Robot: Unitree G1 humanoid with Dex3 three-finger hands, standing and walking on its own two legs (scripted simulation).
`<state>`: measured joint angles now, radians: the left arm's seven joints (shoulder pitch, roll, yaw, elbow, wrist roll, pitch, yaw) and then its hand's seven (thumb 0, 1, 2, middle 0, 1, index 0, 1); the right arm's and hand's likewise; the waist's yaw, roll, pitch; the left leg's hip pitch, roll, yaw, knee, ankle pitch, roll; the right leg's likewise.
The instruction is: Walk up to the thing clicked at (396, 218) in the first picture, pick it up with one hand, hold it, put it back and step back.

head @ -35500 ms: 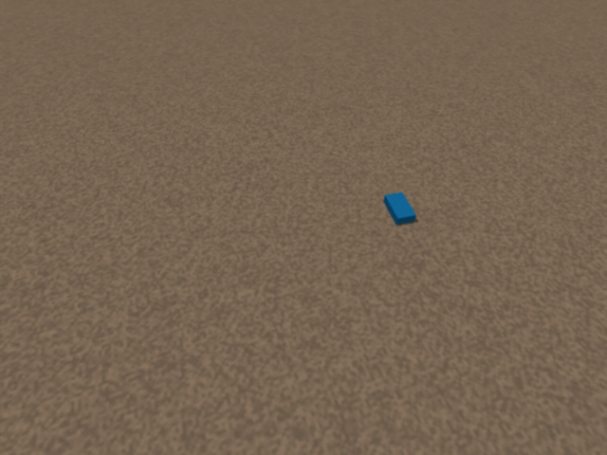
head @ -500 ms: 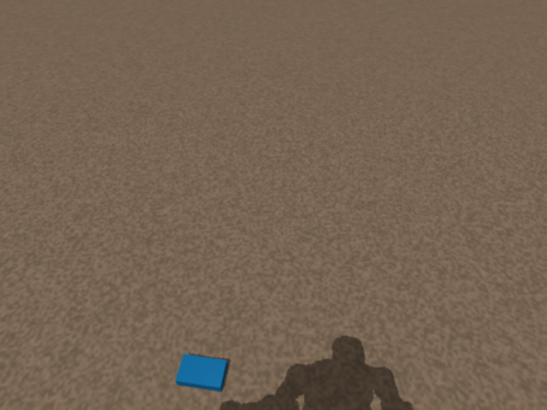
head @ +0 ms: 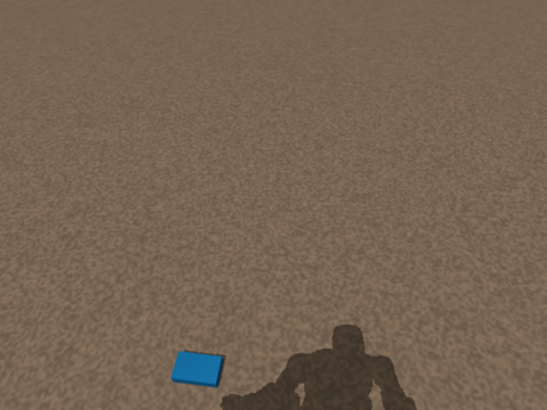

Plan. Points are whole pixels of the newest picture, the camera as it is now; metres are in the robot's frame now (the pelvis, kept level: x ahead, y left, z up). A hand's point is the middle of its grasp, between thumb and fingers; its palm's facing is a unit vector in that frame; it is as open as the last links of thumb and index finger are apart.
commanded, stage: stand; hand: left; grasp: from above
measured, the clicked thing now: (197, 369) +0.41 +0.30 -0.76
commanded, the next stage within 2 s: step back in 1.28 s
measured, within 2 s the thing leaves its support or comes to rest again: neither
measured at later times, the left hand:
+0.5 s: hand out of the picture +0.05 +0.19 -0.17, palm faces -0.01 -0.98 -0.22, open 7.4 cm
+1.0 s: hand out of the picture +0.02 +0.19 -0.18, palm faces +0.00 -0.98 -0.22, open 7.4 cm
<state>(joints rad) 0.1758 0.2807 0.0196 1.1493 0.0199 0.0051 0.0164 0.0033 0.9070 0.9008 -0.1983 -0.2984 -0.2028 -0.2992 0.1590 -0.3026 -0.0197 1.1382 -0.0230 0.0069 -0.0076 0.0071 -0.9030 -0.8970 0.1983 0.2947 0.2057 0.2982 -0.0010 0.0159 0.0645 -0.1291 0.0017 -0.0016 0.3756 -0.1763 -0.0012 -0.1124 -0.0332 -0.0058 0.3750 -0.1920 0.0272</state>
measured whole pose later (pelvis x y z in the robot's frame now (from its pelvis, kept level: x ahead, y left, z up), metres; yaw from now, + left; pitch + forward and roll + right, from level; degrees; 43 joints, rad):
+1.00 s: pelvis +0.01 +0.01 +0.00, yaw -1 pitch -3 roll +0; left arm 0.24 0.18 0.02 1.18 0.02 0.02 0.02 0.00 0.91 0.90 -0.20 -0.30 -0.20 -0.30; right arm 0.24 -0.19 -0.02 1.17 -0.03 0.00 -0.03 0.01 -0.90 -0.90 0.20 0.29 0.20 0.30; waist 0.00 0.00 0.05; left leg -0.12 -0.01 0.03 0.37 -0.20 0.01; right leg -0.12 -0.04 0.02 0.39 -0.21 0.04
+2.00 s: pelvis -0.11 +0.02 -0.01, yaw +1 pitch -1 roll -2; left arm 0.09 0.38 0.07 0.87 0.01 0.07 0.02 0.00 0.91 0.90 -0.20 -0.30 -0.21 -0.30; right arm 0.18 -0.35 -0.02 0.94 -0.04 0.04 0.01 0.01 -0.90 -0.90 0.20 0.30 0.21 0.30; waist -0.03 -0.04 0.18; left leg -0.24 -0.01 -0.01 0.60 -0.33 0.05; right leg -0.51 0.10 0.13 1.08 -0.50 -0.01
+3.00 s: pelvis -0.40 +0.02 -0.03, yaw -7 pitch -2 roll -1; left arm 0.20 0.40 0.09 0.85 0.03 0.06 -0.02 0.00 0.91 0.90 -0.20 -0.30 -0.20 -0.30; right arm 0.11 -0.41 -0.05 0.80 -0.03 0.03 -0.01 0.01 -0.90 -0.90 0.20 0.30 0.21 0.30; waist 0.01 0.01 0.18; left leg -0.46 0.09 0.03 0.67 -0.17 -0.01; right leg -0.22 0.03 0.05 0.66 -0.41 0.01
